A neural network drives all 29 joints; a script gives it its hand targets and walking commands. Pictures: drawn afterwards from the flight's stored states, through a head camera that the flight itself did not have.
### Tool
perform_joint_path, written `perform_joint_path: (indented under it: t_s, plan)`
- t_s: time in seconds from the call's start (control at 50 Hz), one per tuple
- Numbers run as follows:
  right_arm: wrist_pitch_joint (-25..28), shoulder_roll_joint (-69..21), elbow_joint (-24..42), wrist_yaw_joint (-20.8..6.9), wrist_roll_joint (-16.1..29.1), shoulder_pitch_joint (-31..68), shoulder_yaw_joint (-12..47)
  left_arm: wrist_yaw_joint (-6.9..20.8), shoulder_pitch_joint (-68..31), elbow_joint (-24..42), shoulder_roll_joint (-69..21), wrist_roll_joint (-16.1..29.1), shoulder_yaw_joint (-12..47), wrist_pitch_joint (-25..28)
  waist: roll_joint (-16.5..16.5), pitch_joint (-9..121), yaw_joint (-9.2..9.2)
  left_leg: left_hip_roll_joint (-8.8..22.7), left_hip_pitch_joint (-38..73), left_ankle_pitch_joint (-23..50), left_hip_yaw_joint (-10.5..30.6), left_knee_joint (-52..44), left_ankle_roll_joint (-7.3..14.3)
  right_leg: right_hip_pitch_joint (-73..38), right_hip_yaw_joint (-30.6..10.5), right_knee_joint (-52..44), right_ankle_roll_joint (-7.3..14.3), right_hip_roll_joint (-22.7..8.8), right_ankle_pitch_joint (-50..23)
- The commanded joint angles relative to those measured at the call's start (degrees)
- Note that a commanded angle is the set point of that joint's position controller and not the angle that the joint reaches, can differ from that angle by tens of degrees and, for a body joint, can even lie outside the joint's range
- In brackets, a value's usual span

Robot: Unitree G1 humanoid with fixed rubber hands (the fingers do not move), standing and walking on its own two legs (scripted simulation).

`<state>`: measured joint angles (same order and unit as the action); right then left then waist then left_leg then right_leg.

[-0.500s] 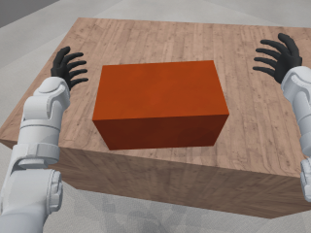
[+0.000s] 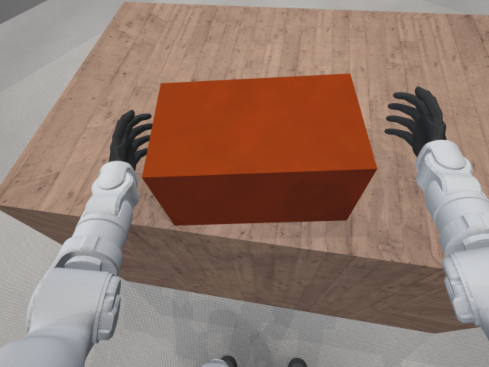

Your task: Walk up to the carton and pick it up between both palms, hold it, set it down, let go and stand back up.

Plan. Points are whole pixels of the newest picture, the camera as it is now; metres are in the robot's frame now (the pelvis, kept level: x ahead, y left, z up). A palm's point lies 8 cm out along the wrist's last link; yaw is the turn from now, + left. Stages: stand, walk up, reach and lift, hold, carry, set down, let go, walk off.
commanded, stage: reach and lift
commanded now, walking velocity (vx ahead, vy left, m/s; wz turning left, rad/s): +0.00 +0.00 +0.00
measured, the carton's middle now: (256, 154) +0.45 +0.06 +0.03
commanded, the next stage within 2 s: none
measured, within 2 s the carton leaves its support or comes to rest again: neither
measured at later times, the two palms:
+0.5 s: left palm (133, 156) +0.40 +0.26 +0.07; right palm (419, 143) +0.46 -0.19 +0.08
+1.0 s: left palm (138, 156) +0.40 +0.25 +0.07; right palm (398, 137) +0.47 -0.16 +0.08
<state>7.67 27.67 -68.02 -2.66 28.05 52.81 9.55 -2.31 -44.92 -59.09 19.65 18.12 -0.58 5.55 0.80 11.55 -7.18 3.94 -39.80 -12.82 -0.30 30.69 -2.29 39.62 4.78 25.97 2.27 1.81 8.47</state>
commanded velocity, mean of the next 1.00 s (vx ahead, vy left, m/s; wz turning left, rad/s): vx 0.00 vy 0.00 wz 0.00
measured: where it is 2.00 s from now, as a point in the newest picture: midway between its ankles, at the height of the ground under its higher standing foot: outside the picture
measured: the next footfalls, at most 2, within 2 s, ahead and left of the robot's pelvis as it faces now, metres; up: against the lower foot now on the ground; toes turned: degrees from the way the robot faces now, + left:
none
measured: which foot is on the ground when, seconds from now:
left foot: down 0.00-1.00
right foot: down 0.00-1.00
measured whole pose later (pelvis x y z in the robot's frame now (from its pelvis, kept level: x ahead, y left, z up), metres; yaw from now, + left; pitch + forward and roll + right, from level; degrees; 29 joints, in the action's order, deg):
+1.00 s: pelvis -0.01 +0.00 -0.01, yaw +1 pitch +24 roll -1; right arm 9.8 20.7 -78.3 -2.0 22.6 59.9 6.7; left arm -4.8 -53.2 -71.4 15.6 18.4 2.4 11.7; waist 0.0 15.1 -6.6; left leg 3.4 -45.2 -13.5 0.7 35.1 -2.4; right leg 45.0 5.6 31.2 2.5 1.1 9.9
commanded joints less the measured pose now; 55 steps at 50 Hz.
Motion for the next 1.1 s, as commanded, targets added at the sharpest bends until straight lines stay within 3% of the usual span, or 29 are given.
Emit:
perform_joint_path:
  t_s: [0.0,0.06,0.2,0.34,0.5,0.68,0.74,0.76,0.82,0.86,0.98,1.04,1.08]
  plan:
    - [5.1,13.0,5.9,0.5,2.0,26.7,-0.8,0.6,-26.9,7.5,12.6,-0.2,-2.3,5.8,-4.4,48.0,1.16,-3.8,10.6,29.1,-3.4,2.4,-0.7,-33.3,-3.0,6.0,-4.6,1.5,-28.3]
    - [5.4,13.4,6.9,0.6,3.2,26.2,0.2,0.9,-26.4,8.9,12.6,-0.5,-2.4,5.4,-3.9,49.0,0.98,-3.7,11.0,30.0,-3.6,1.9,-0.8,-33.8,-2.9,6.1,-4.7,1.7,-29.3]
    - [3.4,11.4,6.6,-0.4,3.3,27.5,1.4,0.4,-28.1,5.4,10.6,0.7,-0.8,4.0,-4.5,42.7,-0.39,-3.5,10.5,22.7,-3.6,0.9,-0.1,-26.8,-2.8,4.2,-4.0,1.6,-15.7]
    - [2.8,7.4,5.1,-0.6,2.5,29.8,2.5,0.0,-31.5,0.9,9.0,2.2,1.6,5.7,-5.4,41.0,-0.93,-3.5,5.5,16.9,-4.0,1.3,0.8,-25.6,-3.7,5.7,-4.1,0.6,-10.6]
    - [3.5,3.9,3.7,0.7,-1.4,31.7,-0.6,-0.1,-34.0,-0.8,5.0,2.6,3.5,7.3,-4.5,43.3,1.14,-3.3,4.3,16.0,-4.0,2.8,0.1,-24.2,-3.8,6.7,-3.4,0.2,-12.1]
    - [5.0,4.1,2.8,2.9,-5.9,32.2,-5.9,-0.5,-33.9,0.1,2.9,-0.4,1.7,7.2,-2.9,45.9,3.45,-3.5,7.3,18.8,-3.9,2.8,-1.9,-26.4,-2.8,5.9,-2.9,0.8,-16.7]
    - [4.9,3.6,2.5,2.8,-6.1,31.8,-6.1,-0.8,-33.9,0.8,2.0,-0.9,1.7,7.0,-1.9,45.4,3.45,-3.5,9.0,19.6,-3.6,2.4,-2.2,-25.7,-2.5,5.0,-2.7,0.9,-15.8]
    - [5.3,3.6,2.1,2.0,-5.9,34.5,-5.6,-1.8,-35.2,0.9,1.3,-0.9,2.7,7.3,0.4,45.8,1.94,-3.4,10.1,20.7,-2.8,2.9,-3.3,-21.7,-1.5,5.1,-2.2,1.1,-12.9]
    - [4.4,2.2,0.7,0.8,-5.7,32.5,-5.3,-2.6,-35.5,0.2,0.1,0.1,4.5,7.4,0.6,44.8,2.85,-3.2,13.1,20.2,-2.3,3.9,-3.4,-17.1,-1.2,4.0,-1.8,1.4,-9.3]
    - [4.2,1.5,-0.6,0.4,-5.7,32.5,-4.7,-2.5,-35.3,-1.8,0.0,0.0,4.0,7.6,-0.4,43.1,2.24,-3.4,11.9,19.2,-2.3,3.9,-2.8,-17.7,-1.6,4.1,-2.0,0.9,-8.9]
    - [4.6,-0.5,-3.4,0.6,-5.2,33.2,-3.0,-1.6,-35.4,-5.3,0.9,-0.6,2.4,8.8,-3.0,39.7,1.84,-3.7,6.3,18.1,-2.7,3.2,-1.7,-23.6,-3.0,5.5,-3.3,-0.2,-12.7]
    - [5.5,-0.5,-0.8,0.8,-5.5,33.6,-3.3,-1.8,-35.6,-4.1,0.7,-0.3,2.4,9.7,-2.6,42.5,1.62,-3.7,6.4,19.6,-2.9,3.4,-1.9,-24.2,-3.0,6.0,-3.4,-0.1,-14.4]
    - [5.8,0.0,-0.6,1.2,-6.3,33.4,-4.4,-1.8,-35.6,-3.8,0.2,-0.8,2.9,9.7,-1.9,43.5,2.47,-3.6,7.8,20.6,-2.9,3.7,-2.4,-24.0,-2.7,6.0,-3.2,0.1,-15.9]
